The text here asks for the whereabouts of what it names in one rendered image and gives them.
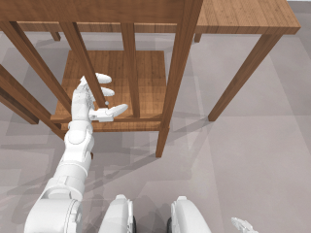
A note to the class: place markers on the robot left hand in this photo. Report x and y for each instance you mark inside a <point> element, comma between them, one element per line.
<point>82,102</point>

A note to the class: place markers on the robot shin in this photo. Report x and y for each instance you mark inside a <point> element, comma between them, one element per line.
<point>129,227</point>
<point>177,229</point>

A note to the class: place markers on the left robot upper arm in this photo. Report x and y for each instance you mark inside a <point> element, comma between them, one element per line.
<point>56,215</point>

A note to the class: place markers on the right robot shin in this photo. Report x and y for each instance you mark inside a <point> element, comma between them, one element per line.
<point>177,229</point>

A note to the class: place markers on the table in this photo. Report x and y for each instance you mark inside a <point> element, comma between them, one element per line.
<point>269,18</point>

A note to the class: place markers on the robot right hand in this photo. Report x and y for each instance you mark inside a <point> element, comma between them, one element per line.
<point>243,225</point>

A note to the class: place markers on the robot left forearm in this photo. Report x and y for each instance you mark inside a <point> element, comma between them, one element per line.
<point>69,179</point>

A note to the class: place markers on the left robot shin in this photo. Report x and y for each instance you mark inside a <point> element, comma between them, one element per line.
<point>129,227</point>

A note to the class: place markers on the chair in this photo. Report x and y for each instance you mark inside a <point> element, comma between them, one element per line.
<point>138,76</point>

